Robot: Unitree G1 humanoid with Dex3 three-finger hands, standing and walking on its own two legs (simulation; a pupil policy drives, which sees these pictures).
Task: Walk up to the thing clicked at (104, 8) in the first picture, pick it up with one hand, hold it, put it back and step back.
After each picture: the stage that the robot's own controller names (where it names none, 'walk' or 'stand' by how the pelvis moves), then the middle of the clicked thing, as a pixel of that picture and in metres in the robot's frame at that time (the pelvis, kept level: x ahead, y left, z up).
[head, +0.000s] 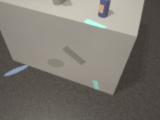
stand; (104, 7) +0.97 -0.17 -0.03
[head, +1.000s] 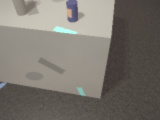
walk; (72, 11) +0.88 +0.08 -0.01
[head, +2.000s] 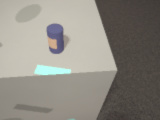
stand; (55, 39) +0.55 +0.12 +0.02
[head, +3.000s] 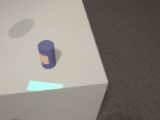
stand; (47, 55) +0.52 +0.14 -0.02
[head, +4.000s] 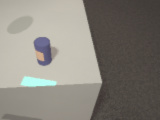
stand; (43, 51) +0.53 +0.17 -0.01
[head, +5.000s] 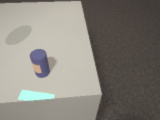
stand; (40, 63) +0.48 +0.17 -0.03
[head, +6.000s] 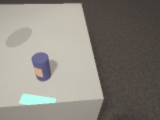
stand; (42, 67) +0.47 +0.16 -0.03
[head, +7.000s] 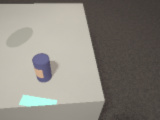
stand; (42, 68) +0.46 +0.16 -0.03
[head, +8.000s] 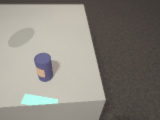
stand; (44, 67) +0.47 +0.15 -0.03
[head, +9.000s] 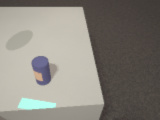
rise first; (41, 71) +0.45 +0.17 -0.03
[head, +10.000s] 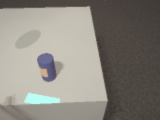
go down; (47, 67) +0.47 +0.17 -0.03
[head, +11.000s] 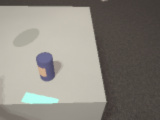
go down; (46, 67) +0.47 +0.15 -0.02
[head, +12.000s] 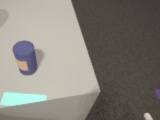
go down; (26, 59) +0.45 +0.16 +0.02
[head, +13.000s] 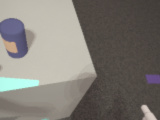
close in; (15, 39) +0.47 +0.16 +0.05
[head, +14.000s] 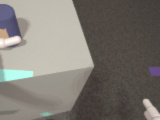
close; (6, 27) +0.50 +0.17 +0.07
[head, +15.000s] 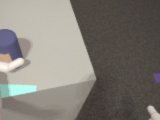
lift; (8, 50) +0.44 +0.18 +0.06
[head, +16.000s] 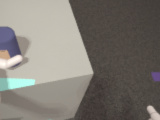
lift; (7, 48) +0.45 +0.18 +0.06
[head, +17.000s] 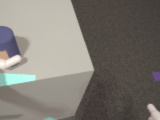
lift; (6, 48) +0.44 +0.19 +0.06
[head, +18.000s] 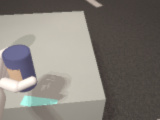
lift; (21, 69) +0.31 +0.16 +0.18
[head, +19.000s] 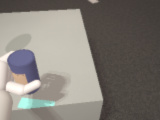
hold; (25, 72) +0.31 +0.16 +0.16
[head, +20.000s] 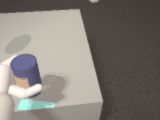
hold; (28, 76) +0.31 +0.15 +0.14
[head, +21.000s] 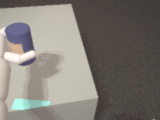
crouch; (21, 45) +0.41 +0.16 +0.17
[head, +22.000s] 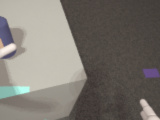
lower; (0, 38) +0.48 +0.18 +0.05
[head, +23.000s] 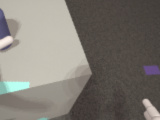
lower; out of the picture +0.50 +0.19 +0.07
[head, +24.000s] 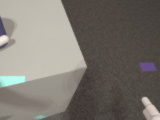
lower; out of the picture +0.50 +0.19 +0.07
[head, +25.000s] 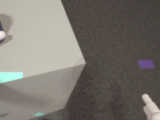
lower; out of the picture +0.51 +0.19 +0.07
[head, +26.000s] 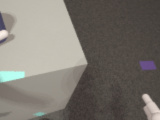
rest; out of the picture +0.51 +0.19 +0.08
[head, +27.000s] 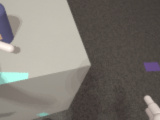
withdraw; out of the picture +0.51 +0.18 +0.07
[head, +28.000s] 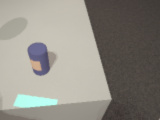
sink last; (39, 59) +0.45 +0.16 +0.03
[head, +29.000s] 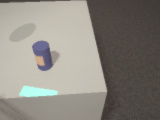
stand; (43, 56) +0.50 +0.18 +0.03
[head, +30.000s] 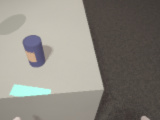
stand; (34, 51) +0.49 +0.18 +0.03
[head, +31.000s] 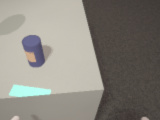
stand; (34, 51) +0.48 +0.18 +0.04
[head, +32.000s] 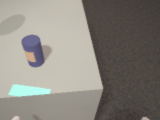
stand; (33, 51) +0.49 +0.19 +0.04
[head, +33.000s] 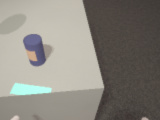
stand; (35, 50) +0.49 +0.18 +0.04
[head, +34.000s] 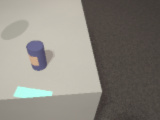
stand; (37, 56) +0.49 +0.18 +0.01
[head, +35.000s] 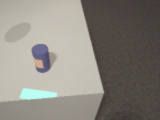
walk; (41, 58) +0.50 +0.16 -0.03
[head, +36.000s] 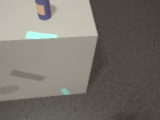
walk; (43, 6) +0.74 +0.19 +0.00
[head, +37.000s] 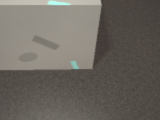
stand; out of the picture +1.08 +0.14 +0.00
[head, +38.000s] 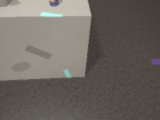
stand; out of the picture +1.09 +0.18 -0.02
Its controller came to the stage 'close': yes
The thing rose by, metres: 0.20
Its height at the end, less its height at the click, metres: +0.00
